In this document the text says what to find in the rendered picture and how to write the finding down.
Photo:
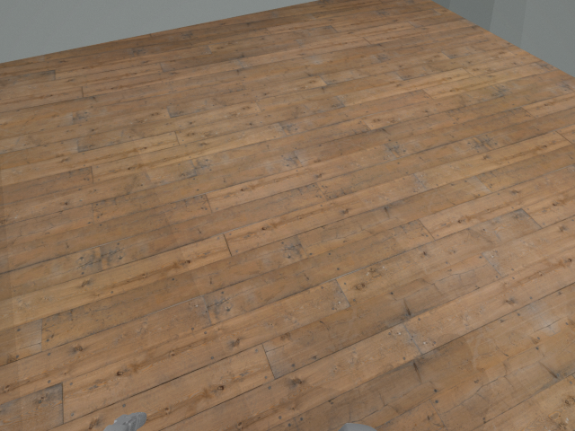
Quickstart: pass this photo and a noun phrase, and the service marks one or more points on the robot left hand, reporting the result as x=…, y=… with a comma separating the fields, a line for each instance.
x=131, y=422

